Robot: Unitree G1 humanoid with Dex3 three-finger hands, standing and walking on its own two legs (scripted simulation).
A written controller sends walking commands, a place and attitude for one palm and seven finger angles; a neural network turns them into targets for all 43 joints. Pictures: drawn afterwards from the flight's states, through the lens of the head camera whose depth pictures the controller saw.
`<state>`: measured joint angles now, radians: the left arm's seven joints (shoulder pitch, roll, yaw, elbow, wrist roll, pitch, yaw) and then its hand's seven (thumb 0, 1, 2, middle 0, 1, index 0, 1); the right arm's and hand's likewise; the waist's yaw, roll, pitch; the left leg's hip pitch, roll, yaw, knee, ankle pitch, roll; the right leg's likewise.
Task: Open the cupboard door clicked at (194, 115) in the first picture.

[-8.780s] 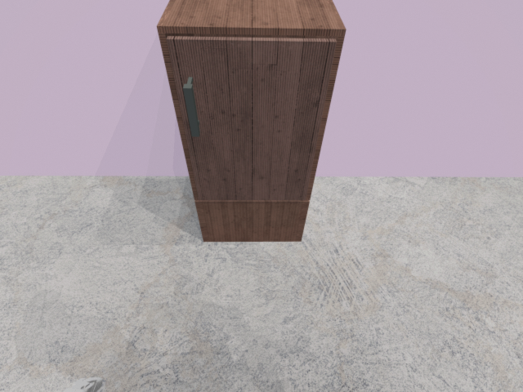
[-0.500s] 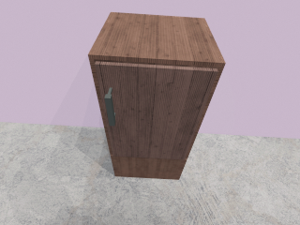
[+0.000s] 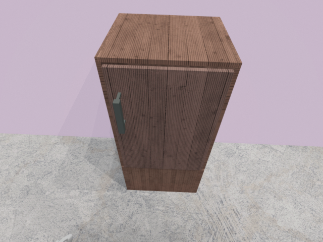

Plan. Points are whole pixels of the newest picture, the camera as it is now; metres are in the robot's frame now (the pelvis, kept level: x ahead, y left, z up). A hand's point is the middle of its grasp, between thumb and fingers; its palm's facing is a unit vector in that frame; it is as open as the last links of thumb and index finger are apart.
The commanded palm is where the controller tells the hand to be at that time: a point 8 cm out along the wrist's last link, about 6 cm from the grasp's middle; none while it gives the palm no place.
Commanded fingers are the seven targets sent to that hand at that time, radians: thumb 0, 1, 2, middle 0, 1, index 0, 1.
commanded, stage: raise the hand with hooked fingers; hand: left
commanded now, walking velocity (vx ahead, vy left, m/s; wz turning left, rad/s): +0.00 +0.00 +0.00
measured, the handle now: (120, 113) +0.54 +0.16 -0.01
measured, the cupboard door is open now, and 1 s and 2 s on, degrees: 0 0 0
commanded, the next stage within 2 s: move the hooked fingers beside the handle in 1.96 s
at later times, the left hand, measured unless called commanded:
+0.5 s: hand (90, 225) +0.18 +0.18 -0.04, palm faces +0.05 -0.99 -0.09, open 9.9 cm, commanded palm +0.16 +0.24 -0.03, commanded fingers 0.00 0.13 0.57 -0.25 -0.80 -0.25 -0.80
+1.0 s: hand (78, 196) +0.24 +0.22 -0.03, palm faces -0.01 -1.00 -0.05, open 12.9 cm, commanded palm +0.22 +0.28 -0.01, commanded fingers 0.00 -0.45 0.32 -0.30 -1.17 -0.30 -1.17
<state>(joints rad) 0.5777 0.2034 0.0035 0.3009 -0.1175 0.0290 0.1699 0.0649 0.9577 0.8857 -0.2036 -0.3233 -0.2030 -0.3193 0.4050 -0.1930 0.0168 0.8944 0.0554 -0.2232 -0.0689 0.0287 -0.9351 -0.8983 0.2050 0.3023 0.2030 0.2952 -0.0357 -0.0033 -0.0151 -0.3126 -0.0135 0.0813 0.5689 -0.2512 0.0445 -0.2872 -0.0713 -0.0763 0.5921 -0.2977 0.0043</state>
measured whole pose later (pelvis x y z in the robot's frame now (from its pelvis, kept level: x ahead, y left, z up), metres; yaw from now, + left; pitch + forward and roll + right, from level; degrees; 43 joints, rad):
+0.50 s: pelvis -0.01 -0.04 -0.10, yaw +3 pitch +15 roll -3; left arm 0.42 0.26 0.22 -0.02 -0.30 -0.48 -0.36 0.01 0.35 0.67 -0.24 -0.66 -0.24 -0.65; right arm 0.14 -0.22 0.01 0.51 0.02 -0.22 -0.04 0.01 -0.90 -0.90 0.20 0.30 0.20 0.30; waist 0.05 0.02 -0.14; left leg -0.99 0.05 -0.07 1.26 -0.52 -0.02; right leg -0.90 0.01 -0.15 1.21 -0.57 -0.06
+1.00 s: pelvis +0.01 -0.01 -0.07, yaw +1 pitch +15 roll -3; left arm 0.26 0.33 0.33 0.15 -0.36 -0.38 -0.43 -0.01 -0.23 0.42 -0.28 -1.03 -0.28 -1.03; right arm 0.27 -0.29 -0.02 0.54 0.04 -0.22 -0.05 0.01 -0.90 -0.90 0.20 0.30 0.20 0.30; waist -0.03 0.01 -0.13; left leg -0.89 0.03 0.01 1.12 -0.49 0.02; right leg -0.82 -0.01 -0.08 1.07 -0.51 -0.01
